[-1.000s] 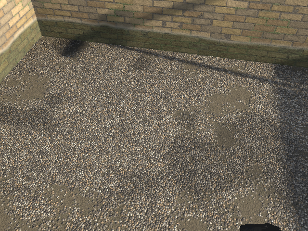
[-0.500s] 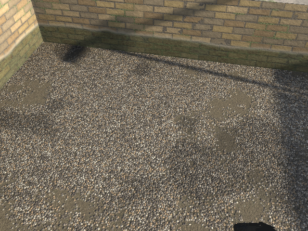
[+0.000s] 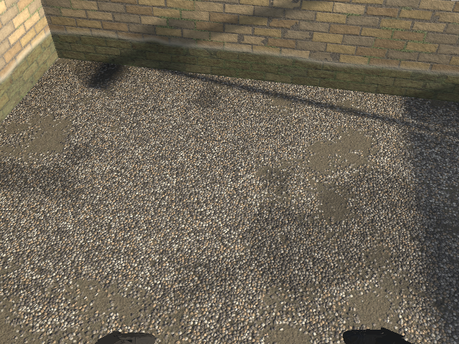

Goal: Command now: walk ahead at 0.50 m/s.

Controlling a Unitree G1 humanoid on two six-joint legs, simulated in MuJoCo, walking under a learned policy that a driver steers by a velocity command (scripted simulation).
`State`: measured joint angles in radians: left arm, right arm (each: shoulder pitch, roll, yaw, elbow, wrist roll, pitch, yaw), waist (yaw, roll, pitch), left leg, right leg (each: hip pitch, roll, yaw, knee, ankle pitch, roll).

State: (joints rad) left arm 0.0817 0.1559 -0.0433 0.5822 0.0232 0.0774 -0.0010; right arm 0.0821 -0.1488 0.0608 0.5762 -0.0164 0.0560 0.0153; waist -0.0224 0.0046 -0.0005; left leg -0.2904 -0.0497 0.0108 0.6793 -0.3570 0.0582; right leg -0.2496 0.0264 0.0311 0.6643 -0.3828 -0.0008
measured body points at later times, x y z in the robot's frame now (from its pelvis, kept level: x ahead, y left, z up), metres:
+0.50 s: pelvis +0.00 +0.00 +0.00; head -0.01 +0.01 +0.45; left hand +0.21 +0.20 -0.07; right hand +0.21 -0.19 -0.07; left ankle +0.01 +0.08 -0.72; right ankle -0.02 -0.12 -0.72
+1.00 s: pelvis +0.00 +0.01 +0.00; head -0.01 +0.01 +0.45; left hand +0.22 +0.20 -0.08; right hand +0.21 -0.19 -0.07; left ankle +0.01 +0.08 -0.72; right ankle -0.02 -0.12 -0.72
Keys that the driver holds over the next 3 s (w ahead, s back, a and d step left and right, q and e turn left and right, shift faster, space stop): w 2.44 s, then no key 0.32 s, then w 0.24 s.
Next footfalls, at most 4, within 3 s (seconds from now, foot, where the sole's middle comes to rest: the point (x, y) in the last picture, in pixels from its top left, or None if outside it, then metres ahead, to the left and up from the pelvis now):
none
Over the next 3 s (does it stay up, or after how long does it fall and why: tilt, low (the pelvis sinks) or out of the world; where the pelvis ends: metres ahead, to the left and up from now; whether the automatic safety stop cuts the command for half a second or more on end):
stays up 0.02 0.02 0.01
